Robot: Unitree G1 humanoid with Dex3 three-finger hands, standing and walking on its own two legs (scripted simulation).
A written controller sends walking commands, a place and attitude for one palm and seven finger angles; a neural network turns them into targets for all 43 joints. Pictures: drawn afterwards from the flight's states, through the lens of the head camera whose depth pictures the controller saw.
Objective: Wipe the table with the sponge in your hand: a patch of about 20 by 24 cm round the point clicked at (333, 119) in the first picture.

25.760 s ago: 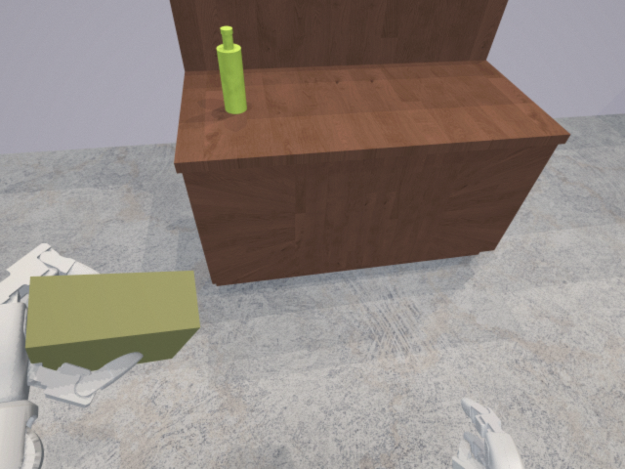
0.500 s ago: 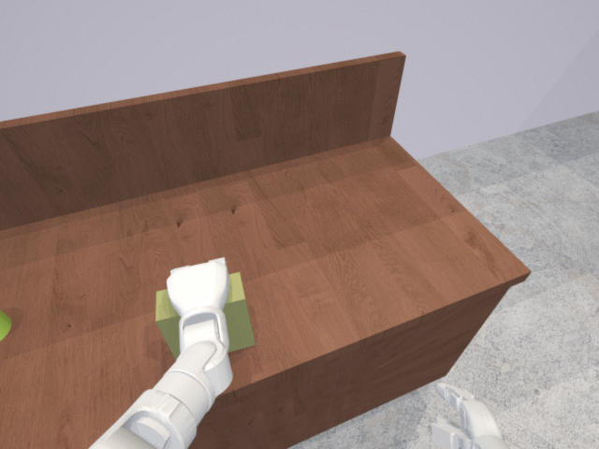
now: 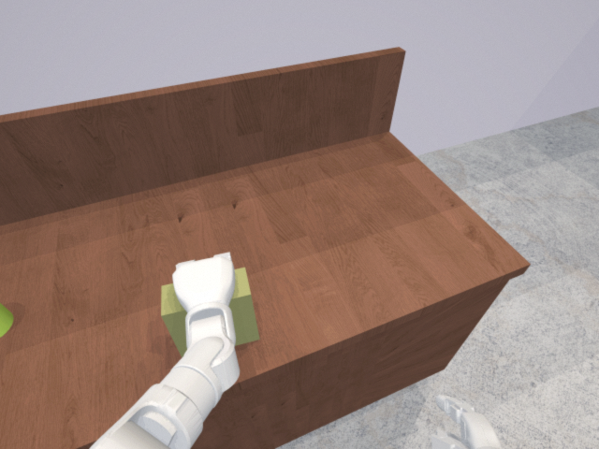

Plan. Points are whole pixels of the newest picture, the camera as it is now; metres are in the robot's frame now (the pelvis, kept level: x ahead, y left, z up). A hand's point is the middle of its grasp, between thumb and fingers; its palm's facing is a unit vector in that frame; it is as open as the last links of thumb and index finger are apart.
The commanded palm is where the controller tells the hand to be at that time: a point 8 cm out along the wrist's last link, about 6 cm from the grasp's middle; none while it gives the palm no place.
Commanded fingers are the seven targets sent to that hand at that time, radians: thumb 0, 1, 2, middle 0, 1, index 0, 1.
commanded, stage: wipe back along the third lane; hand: left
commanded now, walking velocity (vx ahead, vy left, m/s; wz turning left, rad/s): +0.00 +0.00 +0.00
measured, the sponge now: (216, 321) +0.33 +0.18 -0.07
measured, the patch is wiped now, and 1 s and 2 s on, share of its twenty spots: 1.00 1.00 1.00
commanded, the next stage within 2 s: slide back across to the middle lane in 0.10 s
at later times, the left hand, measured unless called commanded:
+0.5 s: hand (203, 303) +0.33 +0.19 -0.01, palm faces -0.06 -0.08 -0.99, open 10.0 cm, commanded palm +0.28 +0.19 +0.04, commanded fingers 0.00 0.10 1.30 -1.20 -1.60 -1.20 -1.60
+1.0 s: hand (167, 323) +0.29 +0.23 -0.01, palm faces -0.08 -0.10 -0.99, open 10.0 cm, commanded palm +0.26 +0.23 +0.04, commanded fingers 0.00 0.10 1.30 -1.20 -1.60 -1.20 -1.60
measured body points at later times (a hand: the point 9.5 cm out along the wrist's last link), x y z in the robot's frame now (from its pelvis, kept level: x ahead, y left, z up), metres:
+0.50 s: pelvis +0.00 -0.01 +0.00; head +0.00 -0.02 +0.45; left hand +0.33 +0.19 +0.04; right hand +0.18 -0.23 -0.10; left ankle +0.00 +0.10 -0.72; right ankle +0.00 -0.09 -0.72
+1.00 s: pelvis +0.01 -0.01 +0.01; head +0.00 -0.02 +0.46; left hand +0.29 +0.23 +0.04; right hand +0.23 -0.23 -0.07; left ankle +0.01 +0.10 -0.72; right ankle +0.00 -0.09 -0.72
